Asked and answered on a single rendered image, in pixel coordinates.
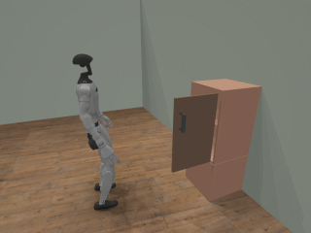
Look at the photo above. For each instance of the robot right upper arm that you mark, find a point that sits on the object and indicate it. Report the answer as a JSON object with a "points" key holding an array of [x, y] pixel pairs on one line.
{"points": [[84, 94]]}

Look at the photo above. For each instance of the left robot hand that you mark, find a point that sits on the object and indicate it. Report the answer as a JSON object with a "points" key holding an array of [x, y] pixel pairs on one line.
{"points": [[104, 120]]}

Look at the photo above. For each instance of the robot head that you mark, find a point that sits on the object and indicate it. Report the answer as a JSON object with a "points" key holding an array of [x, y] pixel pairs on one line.
{"points": [[83, 60]]}

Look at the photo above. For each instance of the left robot thigh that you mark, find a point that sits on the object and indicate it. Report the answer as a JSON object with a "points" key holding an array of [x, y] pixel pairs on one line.
{"points": [[106, 136]]}

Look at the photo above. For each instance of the handle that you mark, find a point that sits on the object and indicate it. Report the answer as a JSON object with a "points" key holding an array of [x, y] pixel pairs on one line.
{"points": [[183, 123]]}

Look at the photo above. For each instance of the robot right forearm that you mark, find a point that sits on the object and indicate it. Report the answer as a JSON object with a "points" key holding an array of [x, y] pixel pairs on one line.
{"points": [[92, 130]]}

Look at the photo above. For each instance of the robot left forearm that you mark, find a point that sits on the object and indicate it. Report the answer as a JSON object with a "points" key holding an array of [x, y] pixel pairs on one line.
{"points": [[100, 114]]}

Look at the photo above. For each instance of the cupboard door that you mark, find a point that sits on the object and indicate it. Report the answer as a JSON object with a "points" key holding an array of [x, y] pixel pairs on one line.
{"points": [[194, 147]]}

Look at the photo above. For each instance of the right robot hand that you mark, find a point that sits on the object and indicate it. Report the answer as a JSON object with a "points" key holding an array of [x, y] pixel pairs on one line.
{"points": [[108, 152]]}

